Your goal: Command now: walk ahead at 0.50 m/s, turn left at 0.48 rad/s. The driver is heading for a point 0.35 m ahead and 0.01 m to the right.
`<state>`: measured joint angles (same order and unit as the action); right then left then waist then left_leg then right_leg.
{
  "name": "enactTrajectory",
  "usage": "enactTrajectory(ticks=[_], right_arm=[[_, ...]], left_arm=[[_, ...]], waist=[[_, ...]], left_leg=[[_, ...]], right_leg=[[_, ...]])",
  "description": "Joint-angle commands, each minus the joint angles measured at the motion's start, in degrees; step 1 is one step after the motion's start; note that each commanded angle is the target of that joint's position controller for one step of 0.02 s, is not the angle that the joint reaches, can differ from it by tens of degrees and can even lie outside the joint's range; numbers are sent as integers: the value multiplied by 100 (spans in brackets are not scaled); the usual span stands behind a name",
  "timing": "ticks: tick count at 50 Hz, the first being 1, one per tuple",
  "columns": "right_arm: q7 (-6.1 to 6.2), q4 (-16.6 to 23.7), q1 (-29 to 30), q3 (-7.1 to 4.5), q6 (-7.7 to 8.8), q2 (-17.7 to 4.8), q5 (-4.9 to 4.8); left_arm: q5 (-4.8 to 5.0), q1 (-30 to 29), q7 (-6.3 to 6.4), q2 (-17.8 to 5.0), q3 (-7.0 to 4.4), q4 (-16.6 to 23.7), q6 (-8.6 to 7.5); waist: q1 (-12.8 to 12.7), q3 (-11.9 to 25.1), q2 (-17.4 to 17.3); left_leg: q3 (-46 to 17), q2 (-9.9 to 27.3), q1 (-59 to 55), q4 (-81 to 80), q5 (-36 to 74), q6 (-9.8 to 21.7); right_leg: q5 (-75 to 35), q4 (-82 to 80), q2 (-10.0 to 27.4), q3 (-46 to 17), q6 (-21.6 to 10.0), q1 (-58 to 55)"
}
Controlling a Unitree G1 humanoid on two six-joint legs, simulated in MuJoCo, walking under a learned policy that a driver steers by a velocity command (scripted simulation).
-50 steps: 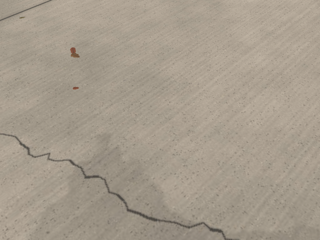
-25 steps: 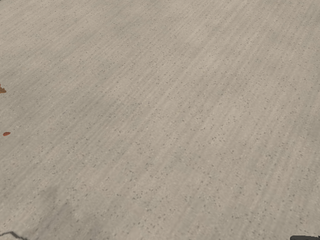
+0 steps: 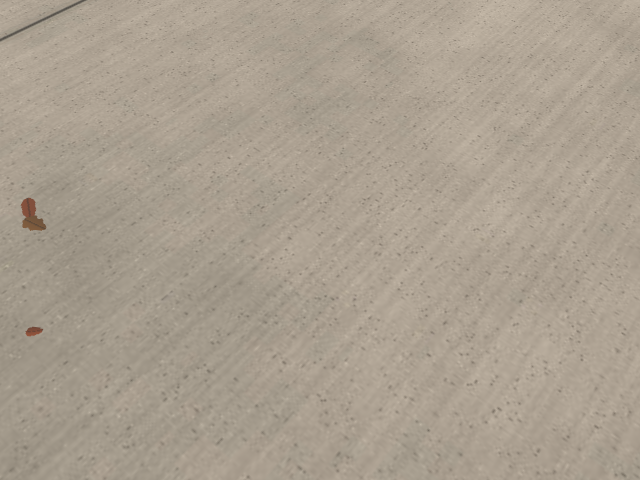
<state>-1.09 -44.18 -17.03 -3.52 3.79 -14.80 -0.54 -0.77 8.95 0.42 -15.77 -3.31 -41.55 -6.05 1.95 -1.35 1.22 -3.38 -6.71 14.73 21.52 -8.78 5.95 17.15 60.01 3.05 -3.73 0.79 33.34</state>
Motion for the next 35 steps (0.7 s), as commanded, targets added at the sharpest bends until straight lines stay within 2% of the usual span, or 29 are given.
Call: enactTrajectory(ticks=[1, 4, 8, 10, 11, 12, 13, 14, 15, 16, 17, 18, 19, 20, 21, 22, 24, 27, 30, 31, 32, 33, 34, 35], right_arm=[[116, 452, 107, -245, 76, -952, -42], [188, 379, -139, -269, -3, -985, -88], [220, 277, -515, -268, -96, -945, -122], [246, 251, -593, -257, -128, -884, -100], [264, 248, -569, -264, -153, -883, -78], [281, 258, -507, -262, -181, -850, -62], [286, 323, -358, -235, -186, -768, -61], [275, 494, -168, -170, -151, -606, 14], [277, 525, -739, -83, -96, -370, 59], [231, 417, -1406, -44, -66, -527, -4], [218, 328, -1201, -152, -114, -947, -65], [231, 461, -526, -178, -194, -1019, -67], [250, 542, -144, -162, -268, -911, 3], [269, 588, -44, -160, -336, -798, 60], [264, 566, -173, -112, -390, -579, 51], [271, 531, -272, -56, -412, -394, 52], [284, 496, -264, 10, -394, -246, 82], [285, 485, -36, -1, -424, -362, 68], [268, 523, 216, -35, -477, -416, 134], [275, 601, 361, -39, -486, -477, 203], [304, 711, 435, -64, -485, -679, 244], [342, 782, 586, -116, -509, -990, 209], [302, 679, 698, -83, -509, -741, 176], [254, 722, 813, -31, -483, -487, 182]], left_arm=[[-31, -188, 61, -420, -124, 477, 10], [-8, -804, 22, -243, -56, 625, -17], [96, -1402, -81, -309, -63, 817, -91], [104, -1418, -146, -410, -94, 826, -152], [77, -1344, -160, -472, -121, 815, -184], [38, -1132, -158, -521, -152, 768, -220], [-36, -704, -138, -594, -197, 670, -266], [-156, -28, -115, -837, -256, 585, -305], [-268, 705, -86, -1159, -319, 493, -265], [-54, 1065, -132, -1039, -317, 253, -151], [86, 818, -124, -734, -244, 375, -59], [71, 419, -102, -520, -157, 464, 18], [25, 124, -117, -350, -58, 444, 58], [3, -93, -131, -226, 5, 412, 71], [-41, -258, -152, -250, 13, 354, 96], [-72, -377, -163, -317, -8, 304, 109], [-62, -464, -141, -477, -58, 213, 145], [21, -299, -104, -571, -73, 43, 216], [83, -316, -117, -495, -4, -58, 288], [76, -139, -128, -366, 50, -143, 293], [-8, 41, -137, -249, 101, -191, 286], [-75, 456, -158, -250, 95, -250, 268], [-39, 490, -116, -100, 138, -278, 308], [-30, 229, -76, -277, 104, -293, 358]], waist=[[-161, 318, -393], [65, 277, -532], [283, 232, -627], [275, 236, -671], [222, 201, -751], [103, 269, -835], [-156, 523, -837], [-466, 1207, -669], [-479, 2054, 474], [-395, 2740, 1691], [-458, 2192, 842], [-480, 1453, 363], [-378, 943, 47], [-197, 731, 35], [-8, 603, 244], [75, 602, 453], [89, 851, 624], [-23, 1114, 586], [36, 813, 505], [8, 651, 399], [-94, 614, 82], [-436, 514, -615], [-456, 582, -1100], [-312, 234, -884]], left_leg=[[-1501, 1440, -397, -852, 1683, 1004], [-1222, 1109, -105, -720, 1484, 705], [-1640, 1183, -349, -419, 949, 584], [-1888, 1363, -797, -150, 821, 553], [-1953, 1388, -968, 77, 1195, 492], [-1952, 1334, -1104, 394, 1822, 391], [-1774, 1081, -1120, 941, 2648, 198], [-1540, 838, -586, 1951, 2505, -46], [-1049, 169, 945, 3801, -55, -459], [-848, -80, 1945, 5116, -3147, -715], [-1017, 255, 2276, 5567, -2879, -809], [-763, 434, 2440, 5603, -2506, -881], [-608, 603, 2367, 5237, -2292, -909], [-548, 818, 2062, 4735, -2104, -906], [-382, 887, 1574, 4214, -1967, -921], [-165, 861, 1174, 3679, -1765, -961], [17, 850, 527, 2760, -1253, -993], [40, 835, 15, 1915, -417, -955], [154, 744, -620, 807, 207, -733], [-13, 871, -800, 431, 413, -617], [-486, 1312, -1058, 339, 898, -446], [-719, 1627, -1048, 458, 1000, -187], [-685, 1517, -283, 253, -495, -95], [-592, 1255, 120, 149, -1059, -217]], right_leg=[[-649, -869, 70, 10, 222, 469], [-1744, -2088, -179, 58, 274, 3], [-2062, -2914, -427, -12, 219, -334], [-1873, -3207, -410, -64, 107, -365], [-1708, -3337, -429, -44, 14, -452], [-1667, -3516, -484, 41, -109, -725], [-2165, -3856, -489, 143, -299, -1403], [-3553, -3466, 143, -272, -656, -2792], [-5778, -2954, 1457, -1685, -1542, -4815], [-5592, -3092, 2392, -3227, -2309, -5579], [-4393, -3344, 2155, -3027, -2104, -4904], [-4000, -3453, 1813, -2297, -1805, -4166], [-4067, -3656, 1515, -1792, -1661, -3328], [-4043, -3808, 1289, -1468, -1526, -2728], [-4093, -3979, 1038, -1116, -1410, -2160], [-4358, -4088, 842, -794, -1386, -1813], [-4811, -4110, 732, -444, -1411, -1647], [-4013, -4103, 824, -423, -1398, -1813], [-1747, -4048, 630, -443, -1090, -1446], [-874, -4013, 473, -455, -818, -1291], [-54, -3797, 259, -366, -518, -1053], [567, -3559, -175, -22, -290, -846], [260, -3503, -287, 285, -152, -1501], [-3, -3422, -287, 301, -87, -1635]])
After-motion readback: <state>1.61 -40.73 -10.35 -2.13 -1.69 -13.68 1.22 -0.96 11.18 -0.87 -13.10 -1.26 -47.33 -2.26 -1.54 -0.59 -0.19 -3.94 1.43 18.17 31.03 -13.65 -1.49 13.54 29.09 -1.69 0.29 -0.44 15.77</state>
